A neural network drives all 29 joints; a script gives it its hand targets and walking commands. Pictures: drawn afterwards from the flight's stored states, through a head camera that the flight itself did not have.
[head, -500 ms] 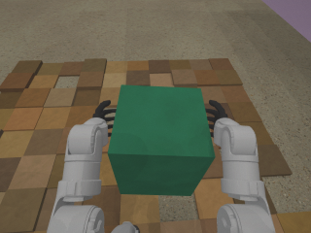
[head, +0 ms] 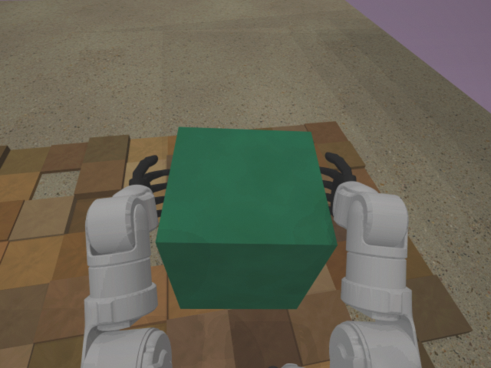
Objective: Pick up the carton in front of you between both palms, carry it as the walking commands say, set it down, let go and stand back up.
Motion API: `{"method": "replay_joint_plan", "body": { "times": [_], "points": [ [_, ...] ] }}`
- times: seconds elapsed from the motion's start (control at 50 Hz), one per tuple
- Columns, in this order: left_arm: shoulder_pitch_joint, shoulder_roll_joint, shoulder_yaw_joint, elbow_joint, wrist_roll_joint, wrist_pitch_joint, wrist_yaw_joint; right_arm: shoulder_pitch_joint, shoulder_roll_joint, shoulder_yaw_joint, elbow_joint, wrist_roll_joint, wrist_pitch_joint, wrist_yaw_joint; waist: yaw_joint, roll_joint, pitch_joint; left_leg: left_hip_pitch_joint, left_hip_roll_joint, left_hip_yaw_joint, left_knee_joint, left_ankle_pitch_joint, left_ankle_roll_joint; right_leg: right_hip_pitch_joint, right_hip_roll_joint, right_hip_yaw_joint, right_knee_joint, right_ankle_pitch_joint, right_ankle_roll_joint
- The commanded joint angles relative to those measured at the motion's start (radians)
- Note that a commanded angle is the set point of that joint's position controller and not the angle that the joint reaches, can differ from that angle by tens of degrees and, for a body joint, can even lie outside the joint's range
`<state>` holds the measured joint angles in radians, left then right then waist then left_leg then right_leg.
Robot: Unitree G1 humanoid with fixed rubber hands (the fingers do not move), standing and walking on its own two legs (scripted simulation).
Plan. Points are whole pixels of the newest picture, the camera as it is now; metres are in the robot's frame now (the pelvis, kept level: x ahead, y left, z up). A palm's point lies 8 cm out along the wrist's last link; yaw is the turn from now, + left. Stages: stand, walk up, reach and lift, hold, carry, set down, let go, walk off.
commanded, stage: carry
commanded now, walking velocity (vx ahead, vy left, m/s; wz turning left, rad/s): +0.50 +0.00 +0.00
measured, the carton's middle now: (242, 225) +0.33 +0.00 +0.06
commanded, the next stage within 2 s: none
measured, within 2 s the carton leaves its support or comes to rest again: neither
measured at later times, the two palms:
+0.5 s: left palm (186, 105) +0.62 +0.11 +0.11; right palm (322, 115) +0.59 -0.19 +0.11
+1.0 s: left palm (199, 15) +0.94 +0.10 +0.19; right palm (304, 14) +0.97 -0.20 +0.19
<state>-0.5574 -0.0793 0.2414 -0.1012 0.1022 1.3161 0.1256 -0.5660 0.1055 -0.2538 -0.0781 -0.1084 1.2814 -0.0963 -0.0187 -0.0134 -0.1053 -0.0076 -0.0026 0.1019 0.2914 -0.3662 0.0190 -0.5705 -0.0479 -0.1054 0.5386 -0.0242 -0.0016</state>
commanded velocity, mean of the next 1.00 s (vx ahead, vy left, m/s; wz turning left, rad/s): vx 0.50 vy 0.00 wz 0.00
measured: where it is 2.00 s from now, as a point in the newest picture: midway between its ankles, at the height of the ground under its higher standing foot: (245, 181)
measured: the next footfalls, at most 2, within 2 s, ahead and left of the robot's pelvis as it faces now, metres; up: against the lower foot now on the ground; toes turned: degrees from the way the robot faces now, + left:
left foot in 0.38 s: +0.39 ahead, +0.08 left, +0.03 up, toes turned +6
right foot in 0.78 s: +0.60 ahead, -0.14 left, +0.02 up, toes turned -6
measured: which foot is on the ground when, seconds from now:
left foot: down 0.00-0.08, up 0.10-0.36, down 0.38-0.78, up 0.80-1.00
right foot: down 0.00-0.44, up 0.46-0.76, down 0.78-1.00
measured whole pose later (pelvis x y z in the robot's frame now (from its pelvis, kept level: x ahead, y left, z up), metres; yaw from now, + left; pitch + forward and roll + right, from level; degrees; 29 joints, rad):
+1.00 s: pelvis +0.57 -0.07 +0.02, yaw +1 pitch +6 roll +2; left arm -0.90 0.03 0.29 0.17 0.05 1.37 0.14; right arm -0.96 -0.04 -0.29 0.20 -0.06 1.38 -0.15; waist 0.06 0.01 -0.02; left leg -0.64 0.01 0.04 1.07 -0.35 0.02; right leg -0.32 -0.01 -0.12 0.48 -0.25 -0.09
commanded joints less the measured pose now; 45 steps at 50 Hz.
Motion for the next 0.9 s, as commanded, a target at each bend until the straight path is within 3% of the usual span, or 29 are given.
{"method": "replay_joint_plan", "body": {
  "times": [0.0, 0.02, 0.04, 0.06, 0.08, 0.1, 0.12, 0.16, 0.2, 0.28, 0.32, 0.36, 0.38, 0.4, 0.42, 0.44, 0.46, 0.48, 0.52, 0.58, 0.64, 0.7, 0.74, 0.76, 0.78, 0.8, 0.82, 0.86, 0.88],
  "points": [
    [-0.589, -1.026, -0.710, -0.037, -0.404, -0.023, -0.256, -0.549, 0.993, 0.723, -0.050, 0.405, 0.005, 0.241, -0.013, 0.127, -0.239, 0.192, 0.162, -0.019, 0.181, 0.945, 0.069, 0.124, 0.083, -0.117, -0.122, 0.038, -0.033],
    [-0.570, -1.032, -0.720, -0.024, -0.400, -0.031, -0.262, -0.530, 1.004, 0.737, -0.053, 0.409, 0.003, 0.241, -0.001, 0.043, -0.298, 0.073, 0.126, 0.020, 0.379, 0.977, 0.043, 0.379, 0.110, -0.166, -0.171, 0.112, -0.053],
    [-0.489, -1.032, -0.726, -0.005, -0.397, -0.041, -0.268, -0.484, 0.998, 0.747, -0.059, 0.408, -0.004, 0.242, 0.027, -0.009, -0.387, -0.140, 0.119, 0.036, 0.572, 0.802, 0.001, 0.688, 0.045, -0.109, -0.165, 0.194, -0.072],
    [-0.415, -1.051, -0.731, -0.007, -0.397, -0.054, -0.272, -0.459, 0.999, 0.762, -0.075, 0.408, -0.014, 0.246, 0.069, -0.081, -0.448, -0.406, 0.099, 0.014, 0.729, 0.354, -0.028, 0.963, -0.099, 0.035, -0.124, 0.218, -0.101],
    [-0.365, -1.041, -0.724, -0.017, -0.391, -0.066, -0.272, -0.422, 1.014, 0.777, -0.075, 0.410, -0.024, 0.251, 0.062, -0.226, -0.471, -0.663, 0.011, -0.022, 0.883, -0.198, -0.037, 1.123, -0.259, 0.281, -0.044, 0.460, -0.140],
    [-0.384, -1.021, -0.737, -0.054, -0.386, -0.082, -0.273, -0.412, 1.043, 0.784, -0.083, 0.418, -0.032, 0.256, 0.100, -0.226, -0.492, -0.862, -0.040, -0.034, 0.993, -0.200, -0.033, 1.188, -0.335, 0.489, -0.108, 0.284, -0.263],
    [-0.420, -1.047, -0.767, -0.120, -0.404, -0.096, -0.274, -0.424, 1.061, 0.795, -0.108, 0.421, -0.046, 0.257, 0.111, -0.151, -0.480, -0.891, 0.026, -0.089, 1.081, -0.176, -0.014, 1.113, -0.365, 0.497, -0.122, 0.129, -0.286],
    [-0.460, -1.083, -0.825, -0.226, -0.441, -0.120, -0.280, -0.398, 1.061, 0.819, -0.153, 0.418, -0.077, 0.251, 0.081, -0.017, -0.391, -0.838, 0.078, -0.109, 0.970, -0.118, -0.001, 0.886, -0.295, 0.370, -0.192, -0.120, -0.208],
    [-0.446, -1.077, -0.871, -0.263, -0.467, -0.139, -0.288, -0.342, 1.044, 0.845, -0.178, 0.399, -0.106, 0.239, 0.065, -0.051, -0.350, -0.761, 0.070, -0.059, 0.880, -0.086, -0.001, 0.732, -0.262, 0.268, -0.242, -0.228, -0.184],
    [-0.338, -0.994, -0.893, -0.215, -0.466, -0.170, -0.309, -0.256, 0.961, 0.880, -0.186, 0.348, -0.142, 0.219, 0.026, -0.135, -0.269, -0.591, 0.065, 0.016, 0.575, -0.059, 0.012, 0.519, -0.193, 0.110, -0.306, -0.241, -0.168],
    [-0.347, -0.942, -0.890, -0.191, -0.465, -0.177, -0.309, -0.240, 0.928, 0.875, -0.167, 0.341, -0.148, 0.219, -0.023, -0.162, -0.232, -0.369, -0.011, 0.155, 0.463, 0.013, 0.014, 0.393, -0.180, 0.046, -0.295, -0.176, -0.146],
    [-0.374, -0.886, -0.875, -0.176, -0.453, -0.175, -0.297, -0.249, 0.883, 0.862, -0.125, 0.352, -0.150, 0.222, -0.079, -0.096, -0.279, -0.127, -0.071, 0.207, 0.356, 0.066, 0.026, 0.336, -0.133, -0.057, -0.058, -0.008, -0.105],
    [-0.400, -0.856, -0.855, -0.172, -0.440, -0.171, -0.289, -0.259, 0.864, 0.849, -0.088, 0.362, -0.152, 0.223, -0.113, -0.023, -0.348, 0.050, -0.098, 0.152, 0.337, 0.031, 0.057, 0.280, -0.053, -0.121, 0.174, 0.122, -0.067],
    [-0.460, -0.826, -0.832, -0.169, -0.431, -0.165, -0.282, -0.286, 0.847, 0.834, -0.063, 0.371, -0.155, 0.223, -0.133, 0.151, -0.337, 0.131, 0.086, -0.283, 0.187, -0.171, 0.169, 0.080, 0.011, -0.115, 0.490, 0.080, -0.014],
    [-0.476, -0.814, -0.805, -0.146, -0.422, -0.161, -0.274, -0.350, 0.833, 0.830, -0.064, 0.392, -0.151, 0.221, -0.095, 0.310, -0.293, 0.128, 0.265, -0.737, -0.011, -0.001, 0.289, -0.123, 0.133, 0.005, 0.739, -0.451, -0.005],
    [-0.498, -0.806, -0.778, -0.111, -0.407, -0.159, -0.260, -0.447, 0.825, 0.841, -0.097, 0.435, -0.140, 0.221, -0.064, 0.183, -0.312, 0.136, 0.334, -0.736, 0.029, 0.105, 0.342, -0.179, 0.077, 0.136, 0.889, -0.492, -0.035],
    [-0.512, -0.796, -0.745, -0.097, -0.397, -0.153, -0.248, -0.531, 0.828, 0.844, -0.115, 0.478, -0.131, 0.220, -0.075, 0.070, -0.307, 0.077, 0.343, -0.684, 0.093, 0.174, 0.342, -0.221, 0.030, 0.170, 0.935, -0.487, -0.050],
    [-0.539, -0.792, -0.714, -0.083, -0.393, -0.146, -0.235, -0.621, 0.831, 0.846, -0.126, 0.516, -0.124, 0.219, -0.060, 0.005, -0.286, 0.022, 0.338, -0.614, 0.103, 0.168, 0.296, -0.231, -0.007, 0.178, 0.881, -0.464, -0.059],
    [-0.601, -0.770, -0.665, -0.062, -0.378, -0.127, -0.209, -0.746, 0.842, 0.838, -0.117, 0.583, -0.106, 0.219, -0.038, 0.038, -0.277, -0.053, 0.290, -0.467, 0.074, 0.067, 0.214, -0.183, -0.033, 0.154, 0.713, -0.379, -0.056],
    [-0.721, -0.739, -0.625, -0.038, -0.375, -0.088, -0.180, -0.820, 0.840, 0.777, -0.049, 0.613, -0.066, 0.213, -0.053, 0.113, -0.263, -0.137, 0.257, -0.308, 0.039, 0.140, 0.208, -0.070, -0.010, 0.075, 0.420, -0.383, -0.041],
    [-0.784, -0.731, -0.583, 0.037, -0.382, -0.042, -0.166, -0.832, 0.837, 0.695, 0.049, 0.594, -0.020, 0.199, -0.050, 0.153, -0.274, -0.118, 0.223, -0.193, 0.069, 0.269, 0.167, 0.030, 0.017, 0.036, 0.174, -0.213, -0.033],
    [-0.877, -0.750, -0.544, 0.110, -0.402, -0.003, -0.171, -0.884, 0.836, 0.619, 0.144, 0.557, 0.016, 0.187, -0.030, 0.154, -0.274, -0.106, 0.191, -0.111, 0.133, 0.279, 0.113, 0.157, 0.056, -0.037, -0.021, -0.086, -0.037],
    [-0.944, -0.768, -0.521, 0.169, -0.427, 0.016, -0.182, -0.922, 0.840, 0.580, 0.194, 0.530, 0.035, 0.178, 0.028, 0.081, -0.334, -0.171, 0.136, -0.018, 0.347, 0.406, 0.059, 0.418, 0.067, -0.078, -0.077, -0.096, -0.052],
    [-0.955, -0.773, -0.503, 0.206, -0.435, 0.024, -0.188, -0.950, 0.828, 0.555, 0.216, 0.517, 0.045, 0.172, 0.071, 0.000, -0.374, -0.295, 0.100, 0.013, 0.530, 0.289, 0.020, 0.577, -0.065, 0.104, -0.086, -0.146, -0.076],
    [-0.982, -0.756, -0.472, 0.234, -0.441, 0.031, -0.190, -0.964, 0.831, 0.528, 0.247, 0.506, 0.056, 0.165, 0.066, -0.200, -0.379, -0.522, -0.004, 0.023, 0.726, -0.056, -0.017, 0.700, -0.279, 0.499, -0.152, -0.038, -0.127],
    [-1.047, -0.773, -0.463, 0.228, -0.448, 0.031, -0.192, -1.036, 0.846, 0.517, 0.238, 0.501, 0.066, 0.158, 0.080, -0.287, -0.397, -0.743, -0.052, -0.058, 0.873, -0.192, -0.006, 0.827, -0.333, 0.682, -0.165, -0.091, -0.230],
    [-1.103, -0.807, -0.463, 0.205, -0.466, 0.033, -0.197, -1.084, 0.861, 0.507, 0.232, 0.490, 0.071, 0.149, 0.082, -0.217, -0.384, -0.805, -0.007, -0.101, 0.942, -0.169, 0.015, 0.819, -0.326, 0.660, -0.154, -0.089, -0.240],
    [-1.197, -0.893, -0.473, 0.145, -0.514, 0.037, -0.209, -1.110, 0.902, 0.490, 0.221, 0.477, 0.077, 0.137, 0.074, -0.086, -0.361, -0.792, 0.036, -0.108, 0.889, -0.069, 0.019, 0.742, -0.267, 0.494, -0.153, 0.016, -0.201],
    [-1.222, -0.927, -0.472, 0.129, -0.529, 0.039, -0.215, -1.102, 0.918, 0.477, 0.225, 0.466, 0.079, 0.132, 0.072, -0.093, -0.363, -0.770, 0.052, -0.111, 0.844, -0.035, 0.014, 0.723, -0.254, 0.436, -0.156, 0.094, -0.187]
  ]
}}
